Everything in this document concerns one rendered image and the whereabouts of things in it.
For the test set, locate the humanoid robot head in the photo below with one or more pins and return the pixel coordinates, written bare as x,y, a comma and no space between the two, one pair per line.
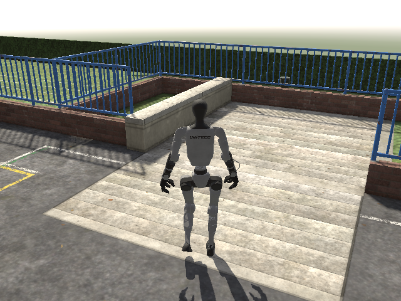
199,108

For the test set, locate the robot right forearm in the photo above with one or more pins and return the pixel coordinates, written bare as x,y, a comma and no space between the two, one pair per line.
230,166

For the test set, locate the robot left upper arm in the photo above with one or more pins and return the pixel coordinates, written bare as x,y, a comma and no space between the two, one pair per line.
176,144

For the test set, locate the right robot thigh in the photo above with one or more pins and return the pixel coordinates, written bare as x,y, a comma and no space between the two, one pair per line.
215,191

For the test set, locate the robot left forearm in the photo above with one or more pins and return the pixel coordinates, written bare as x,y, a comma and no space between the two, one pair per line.
168,168

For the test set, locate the robot right upper arm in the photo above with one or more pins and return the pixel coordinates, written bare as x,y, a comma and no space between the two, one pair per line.
220,133

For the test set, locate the right robot hand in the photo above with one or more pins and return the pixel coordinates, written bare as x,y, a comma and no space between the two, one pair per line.
230,179

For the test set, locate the left robot hand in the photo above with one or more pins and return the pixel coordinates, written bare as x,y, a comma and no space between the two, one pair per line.
164,183

